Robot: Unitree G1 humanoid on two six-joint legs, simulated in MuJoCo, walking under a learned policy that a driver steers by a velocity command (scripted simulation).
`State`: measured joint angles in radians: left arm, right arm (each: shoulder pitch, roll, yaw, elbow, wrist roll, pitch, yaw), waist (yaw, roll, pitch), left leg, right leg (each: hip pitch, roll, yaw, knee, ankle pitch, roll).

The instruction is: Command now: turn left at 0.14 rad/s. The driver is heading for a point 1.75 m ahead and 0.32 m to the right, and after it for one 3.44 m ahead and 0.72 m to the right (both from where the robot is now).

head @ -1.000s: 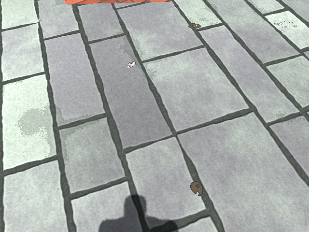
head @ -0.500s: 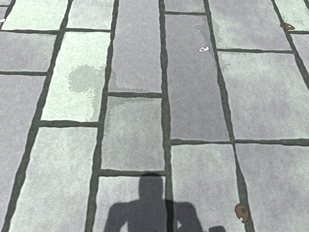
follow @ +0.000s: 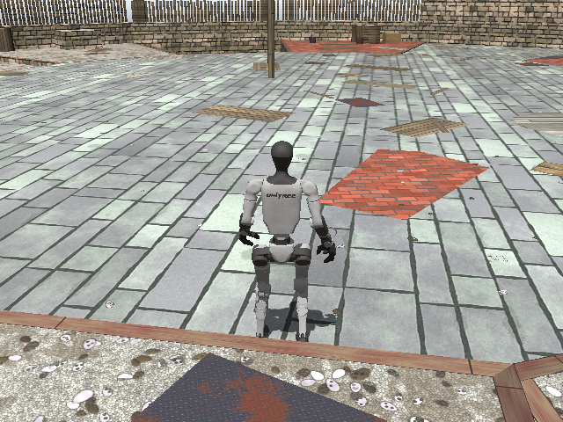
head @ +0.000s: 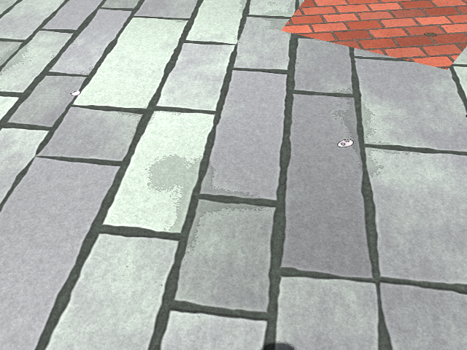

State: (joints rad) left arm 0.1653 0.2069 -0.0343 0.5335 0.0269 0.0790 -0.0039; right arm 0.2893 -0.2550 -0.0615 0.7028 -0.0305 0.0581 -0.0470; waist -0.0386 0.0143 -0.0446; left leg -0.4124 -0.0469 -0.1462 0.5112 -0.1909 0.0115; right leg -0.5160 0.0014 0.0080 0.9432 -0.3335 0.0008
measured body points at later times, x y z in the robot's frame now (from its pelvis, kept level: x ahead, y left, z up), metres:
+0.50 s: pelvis -0.05 -0.03 +0.01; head -0.07 -0.06 +0.45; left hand +0.01 +0.22 -0.10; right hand +0.14 -0.24 -0.10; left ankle -0.12 +0.06 -0.48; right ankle +0.04 -0.13 -0.73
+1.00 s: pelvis -0.04 +0.00 +0.13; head -0.03 +0.03 +0.58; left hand +0.06 +0.26 -0.01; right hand -0.04 -0.27 +0.01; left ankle -0.15 +0.05 -0.60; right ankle +0.00 -0.16 -0.54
